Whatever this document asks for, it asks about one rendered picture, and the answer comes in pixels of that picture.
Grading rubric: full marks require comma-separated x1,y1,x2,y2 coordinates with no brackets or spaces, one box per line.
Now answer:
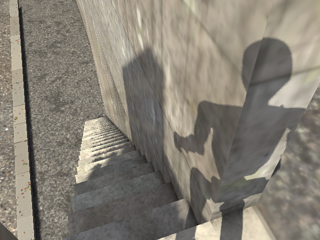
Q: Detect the stairs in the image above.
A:
63,116,199,240

